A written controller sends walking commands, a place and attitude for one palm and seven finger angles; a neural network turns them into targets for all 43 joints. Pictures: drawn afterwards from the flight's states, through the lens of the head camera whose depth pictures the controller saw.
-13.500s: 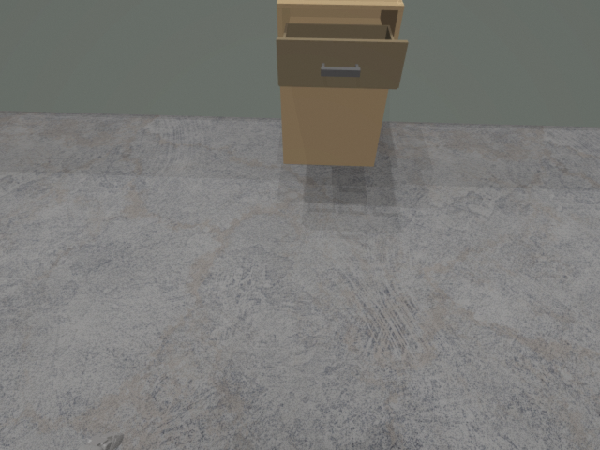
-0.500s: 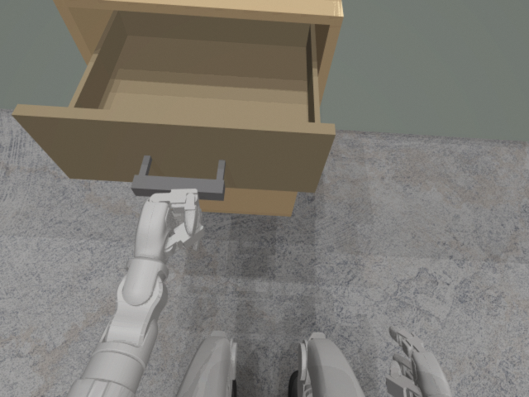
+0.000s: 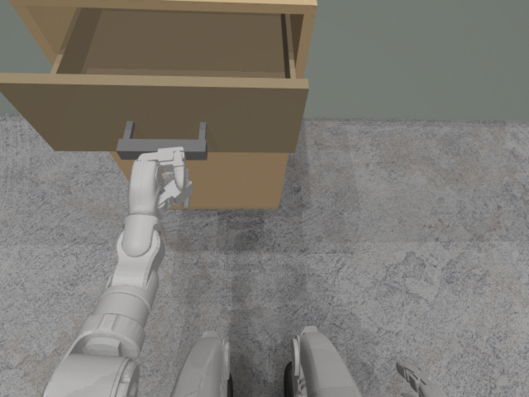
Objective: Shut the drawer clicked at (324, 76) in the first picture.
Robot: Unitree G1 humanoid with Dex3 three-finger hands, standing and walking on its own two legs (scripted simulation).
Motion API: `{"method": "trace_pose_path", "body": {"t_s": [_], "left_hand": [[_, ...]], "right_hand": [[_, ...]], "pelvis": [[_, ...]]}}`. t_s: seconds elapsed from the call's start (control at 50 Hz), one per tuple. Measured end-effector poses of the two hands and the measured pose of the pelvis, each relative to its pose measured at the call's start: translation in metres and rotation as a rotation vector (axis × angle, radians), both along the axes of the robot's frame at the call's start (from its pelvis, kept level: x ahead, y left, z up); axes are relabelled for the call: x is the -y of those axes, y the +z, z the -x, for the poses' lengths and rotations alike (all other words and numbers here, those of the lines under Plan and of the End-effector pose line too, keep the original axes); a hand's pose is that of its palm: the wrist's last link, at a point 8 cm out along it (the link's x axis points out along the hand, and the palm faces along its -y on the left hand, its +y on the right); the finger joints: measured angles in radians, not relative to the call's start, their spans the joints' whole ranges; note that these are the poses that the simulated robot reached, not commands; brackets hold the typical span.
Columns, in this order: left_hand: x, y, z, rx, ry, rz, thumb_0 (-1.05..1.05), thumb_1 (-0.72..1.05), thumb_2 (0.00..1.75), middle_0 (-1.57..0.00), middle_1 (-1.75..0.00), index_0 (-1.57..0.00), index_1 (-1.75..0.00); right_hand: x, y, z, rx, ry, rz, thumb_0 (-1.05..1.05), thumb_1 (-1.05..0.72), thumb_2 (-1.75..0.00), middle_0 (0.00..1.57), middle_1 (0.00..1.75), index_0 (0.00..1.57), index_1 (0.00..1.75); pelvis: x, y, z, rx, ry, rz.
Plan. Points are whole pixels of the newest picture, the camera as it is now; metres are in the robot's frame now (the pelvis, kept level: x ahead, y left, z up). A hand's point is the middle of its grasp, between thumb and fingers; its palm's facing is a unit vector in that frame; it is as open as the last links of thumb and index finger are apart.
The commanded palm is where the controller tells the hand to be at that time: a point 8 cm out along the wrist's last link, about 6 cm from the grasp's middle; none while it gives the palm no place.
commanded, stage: push the drawer shut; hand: left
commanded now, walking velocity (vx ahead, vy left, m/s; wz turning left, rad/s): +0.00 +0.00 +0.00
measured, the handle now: (165, 138) +0.50 +0.15 +0.03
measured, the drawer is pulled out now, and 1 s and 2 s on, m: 0.17 0.04 0.00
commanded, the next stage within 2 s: pull the fist back off the drawer in 1.68 s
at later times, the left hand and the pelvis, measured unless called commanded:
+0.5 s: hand (192, 152) +0.48 +0.11 +0.02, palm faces -0.01 -1.00 -0.05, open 3.4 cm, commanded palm +0.47 +0.15 +0.03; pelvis +0.00 -0.01 -0.01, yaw +0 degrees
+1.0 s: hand (196, 119) +0.55 +0.10 +0.02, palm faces -0.01 -1.00 -0.05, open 3.4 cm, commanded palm +0.54 +0.14 +0.03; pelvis +0.00 +0.00 -0.02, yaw -2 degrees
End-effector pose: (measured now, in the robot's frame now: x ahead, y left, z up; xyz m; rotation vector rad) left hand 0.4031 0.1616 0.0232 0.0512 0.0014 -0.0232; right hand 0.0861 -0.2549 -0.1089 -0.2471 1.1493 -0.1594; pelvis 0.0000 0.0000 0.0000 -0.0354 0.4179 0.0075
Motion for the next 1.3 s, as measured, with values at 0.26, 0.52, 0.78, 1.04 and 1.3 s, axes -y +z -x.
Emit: {"method": "trace_pose_path", "body": {"t_s": [0.26,0.52,0.78,1.04,1.3], "left_hand": [[0.001,0.001,-0.031,-0.003,0.009,-0.006,0.04,0.86,0.95,-1.40,-1.60,-1.40,-1.60],[0.002,0.001,-0.060,-0.003,0.015,-0.003,0.05,0.86,0.95,-1.40,-1.60,-1.40,-1.60],[0.004,0.001,-0.098,-0.008,0.016,-0.004,0.05,0.87,0.97,-1.40,-1.60,-1.40,-1.60],[0.004,0.002,-0.130,-0.021,0.014,-0.001,0.05,0.87,0.95,-1.40,-1.60,-1.40,-1.60],[0.003,0.003,-0.161,-0.026,0.014,0.003,0.05,0.86,0.95,-1.40,-1.60,-1.40,-1.60]], "right_hand": [[0.006,-0.004,0.016,-0.058,-0.028,0.001,0.00,-0.91,-0.90,0.20,0.30,0.20,0.29],[0.009,-0.009,0.038,-0.118,-0.042,0.007,0.00,-0.91,-0.90,0.20,0.30,0.20,0.29],[0.009,-0.012,0.074,-0.219,-0.075,0.023,0.00,-0.91,-0.90,0.20,0.30,0.20,0.29],[-0.001,-0.007,0.106,-0.315,-0.122,0.016,0.00,-0.91,-0.90,0.20,0.30,0.20,0.29],[-0.008,-0.005,0.121,-0.373,-0.143,0.022,0.00,-0.91,-0.90,0.20,0.30,0.20,0.29]], "pelvis": [[0.004,-0.001,-0.002,-0.021,-0.007,-0.003],[0.005,-0.006,0.001,-0.045,-0.008,-0.001],[0.004,-0.014,0.004,-0.085,-0.010,0.012],[0.000,-0.017,0.002,-0.116,-0.021,0.024],[-0.003,-0.023,0.000,-0.153,-0.022,0.040]]}}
